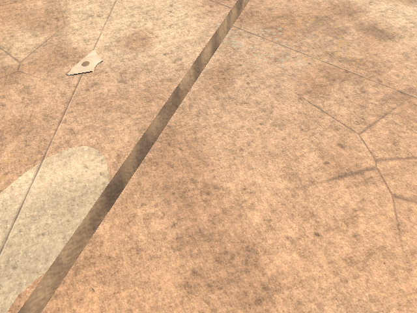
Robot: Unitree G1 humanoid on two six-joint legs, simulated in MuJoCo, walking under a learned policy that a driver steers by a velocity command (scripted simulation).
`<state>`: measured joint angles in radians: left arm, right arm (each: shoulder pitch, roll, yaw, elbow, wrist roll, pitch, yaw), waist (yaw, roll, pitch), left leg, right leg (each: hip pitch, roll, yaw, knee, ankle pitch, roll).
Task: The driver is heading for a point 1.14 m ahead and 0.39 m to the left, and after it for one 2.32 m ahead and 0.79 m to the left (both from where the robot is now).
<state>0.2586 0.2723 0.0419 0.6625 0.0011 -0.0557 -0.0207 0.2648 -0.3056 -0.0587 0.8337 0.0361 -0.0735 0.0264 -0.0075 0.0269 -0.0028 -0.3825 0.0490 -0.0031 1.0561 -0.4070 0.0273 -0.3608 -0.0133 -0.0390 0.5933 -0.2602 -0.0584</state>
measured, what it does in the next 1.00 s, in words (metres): walks ahead, turning left: left foot, then right foot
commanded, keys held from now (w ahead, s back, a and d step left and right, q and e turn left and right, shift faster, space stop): w+q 1.00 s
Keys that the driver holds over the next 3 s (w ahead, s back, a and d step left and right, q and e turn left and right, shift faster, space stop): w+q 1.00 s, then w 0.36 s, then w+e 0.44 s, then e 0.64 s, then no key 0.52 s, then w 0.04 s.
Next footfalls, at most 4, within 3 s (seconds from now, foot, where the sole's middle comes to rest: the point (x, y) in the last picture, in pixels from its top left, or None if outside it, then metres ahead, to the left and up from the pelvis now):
0.42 left None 0.39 0.15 -0.77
0.88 right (216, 251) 0.72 0.05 -0.77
1.36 left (121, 250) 0.74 0.39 -0.77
1.88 right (126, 134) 1.21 0.41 -0.66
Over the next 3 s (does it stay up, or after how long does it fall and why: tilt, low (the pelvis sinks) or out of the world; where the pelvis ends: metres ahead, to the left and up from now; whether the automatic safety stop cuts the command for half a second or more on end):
stays up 1.14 0.51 0.12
